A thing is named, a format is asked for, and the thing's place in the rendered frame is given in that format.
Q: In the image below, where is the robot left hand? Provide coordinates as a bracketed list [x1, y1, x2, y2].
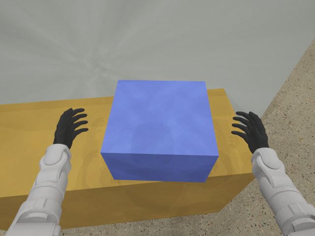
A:
[53, 108, 88, 149]

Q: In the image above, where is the robot left upper arm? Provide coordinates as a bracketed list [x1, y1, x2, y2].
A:
[8, 223, 61, 236]

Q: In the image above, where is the pedestal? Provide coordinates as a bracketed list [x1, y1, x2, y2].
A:
[0, 88, 255, 231]

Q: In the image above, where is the carton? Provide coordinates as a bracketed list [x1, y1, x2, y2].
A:
[100, 80, 219, 182]

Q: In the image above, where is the right robot forearm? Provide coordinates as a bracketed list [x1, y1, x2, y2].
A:
[251, 147, 315, 236]

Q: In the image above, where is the left robot forearm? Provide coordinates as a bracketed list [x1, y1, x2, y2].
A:
[4, 144, 71, 236]

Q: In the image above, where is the robot right hand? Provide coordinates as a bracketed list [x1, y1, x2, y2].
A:
[231, 112, 269, 154]

